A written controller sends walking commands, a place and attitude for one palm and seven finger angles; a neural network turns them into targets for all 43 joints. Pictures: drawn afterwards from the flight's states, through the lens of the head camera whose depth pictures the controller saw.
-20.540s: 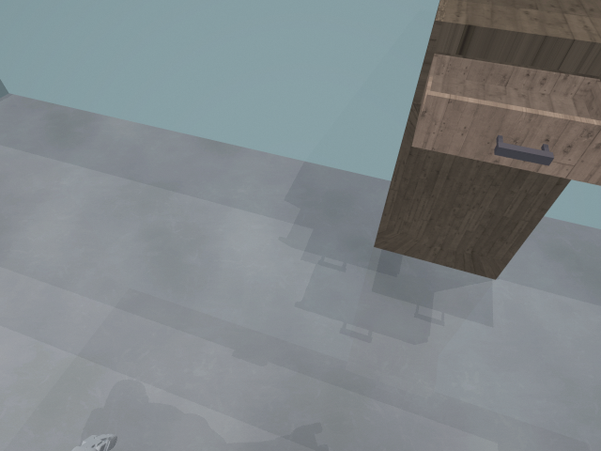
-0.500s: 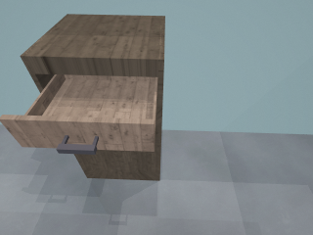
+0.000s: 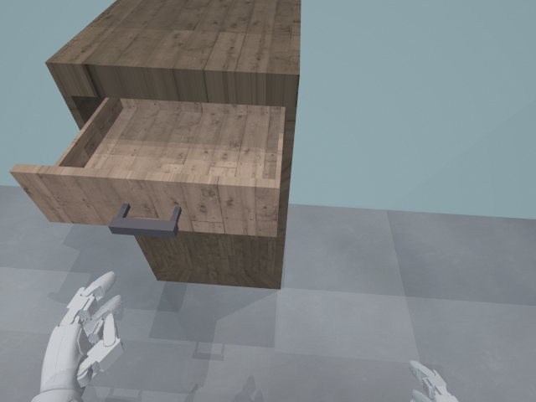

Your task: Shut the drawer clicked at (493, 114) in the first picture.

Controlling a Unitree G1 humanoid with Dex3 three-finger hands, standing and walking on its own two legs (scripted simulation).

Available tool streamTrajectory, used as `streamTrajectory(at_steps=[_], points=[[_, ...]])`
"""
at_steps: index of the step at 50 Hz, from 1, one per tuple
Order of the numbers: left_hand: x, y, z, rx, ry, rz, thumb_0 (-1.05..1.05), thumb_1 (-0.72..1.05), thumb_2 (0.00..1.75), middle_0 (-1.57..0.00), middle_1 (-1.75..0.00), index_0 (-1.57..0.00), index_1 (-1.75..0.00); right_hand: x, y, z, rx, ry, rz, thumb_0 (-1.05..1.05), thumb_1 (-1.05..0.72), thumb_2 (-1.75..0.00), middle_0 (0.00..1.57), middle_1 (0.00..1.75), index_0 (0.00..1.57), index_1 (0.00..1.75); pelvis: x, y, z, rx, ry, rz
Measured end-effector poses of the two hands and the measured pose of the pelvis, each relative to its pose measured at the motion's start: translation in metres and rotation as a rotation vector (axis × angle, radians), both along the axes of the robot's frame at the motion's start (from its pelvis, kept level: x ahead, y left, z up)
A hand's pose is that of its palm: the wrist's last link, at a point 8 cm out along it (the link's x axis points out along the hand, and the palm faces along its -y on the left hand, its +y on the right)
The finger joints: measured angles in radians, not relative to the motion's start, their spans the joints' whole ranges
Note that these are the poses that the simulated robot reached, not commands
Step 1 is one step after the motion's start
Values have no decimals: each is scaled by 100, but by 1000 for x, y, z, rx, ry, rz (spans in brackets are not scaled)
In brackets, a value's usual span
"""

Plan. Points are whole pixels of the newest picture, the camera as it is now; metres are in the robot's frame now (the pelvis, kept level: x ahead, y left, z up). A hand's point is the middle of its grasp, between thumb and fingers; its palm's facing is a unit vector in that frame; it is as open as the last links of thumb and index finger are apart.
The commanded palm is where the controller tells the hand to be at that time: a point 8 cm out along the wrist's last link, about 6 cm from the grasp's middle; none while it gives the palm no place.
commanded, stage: raise the hand and make a fist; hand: left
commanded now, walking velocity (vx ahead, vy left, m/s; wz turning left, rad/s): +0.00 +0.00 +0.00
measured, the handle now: (147, 218) +0.41 +0.24 +0.02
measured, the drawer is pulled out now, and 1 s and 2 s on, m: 0.23 0.23 0.23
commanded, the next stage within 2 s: bring the fist close to the handle in 1.70 s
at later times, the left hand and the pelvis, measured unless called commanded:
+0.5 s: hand (127, 344) +0.20 +0.20 +0.02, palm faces -0.01 -1.00 -0.07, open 4.5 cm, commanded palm +0.16 +0.26 +0.03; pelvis +0.00 -0.02 -0.04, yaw +1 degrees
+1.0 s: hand (113, 317) +0.21 +0.21 +0.08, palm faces +0.02 -1.00 -0.07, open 3.1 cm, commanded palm +0.18 +0.26 +0.09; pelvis +0.02 +0.01 -0.02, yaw +1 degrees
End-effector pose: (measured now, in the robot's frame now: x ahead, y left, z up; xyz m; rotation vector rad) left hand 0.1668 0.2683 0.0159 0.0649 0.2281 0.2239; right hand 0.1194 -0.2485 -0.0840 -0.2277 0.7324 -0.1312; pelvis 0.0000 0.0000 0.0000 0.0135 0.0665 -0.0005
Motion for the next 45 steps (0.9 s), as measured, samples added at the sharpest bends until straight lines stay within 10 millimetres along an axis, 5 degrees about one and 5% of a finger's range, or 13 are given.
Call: streamTrajectory(at_steps=[5, 9, 13, 18, 33, 45], points=[[3, -10, -7, 23, -251, -216, 0, 90, 89, -33, -45, -34, -45, 47, 1, -3, 0, -206, 91, 1, -90, -90, 20, 30, 21, 30, -10, -8, -38, 4, 112, -9], [-5, -9, -37, -59, -163, -260, 0, 90, 89, -41, -53, -42, -53, 75, 0, -5, -12, -283, 123, 1, -90, -90, 20, 30, 21, 30, -10, -13, -57, -3, 138, -9], [-12, -5, -33, -67, -128, -187, 1, 90, 90, -49, -61, -50, -61, 88, 4, -6, -19, -280, 136, 1, -90, -90, 20, 30, 21, 30, -5, -15, -59, -27, 135, 4], [-9, -7, -7, -13, -179, -169, 2, 90, 90, -59, -72, -59, -72, 85, 11, -13, 1, -212, 133, 1, -90, -90, 20, 30, 21, 30, -1, -18, -52, -46, 138, 26], [20, 0, 25, 1, -161, -207, 1, 90, 90, -88, -105, -89, -104, 49, 5, -11, 10, -110, 40, 1, -90, -90, 20, 30, 21, 30, 10, -12, -33, -48, 120, 17], [19, -3, 49, 3, -203, -208, 1, 90, 90, -112, -131, -113, -130, 69, 18, 14, 0, -203, 68, 1, -90, -90, 20, 30, 21, 30, 19, 2, -22, -56, 73, 21]])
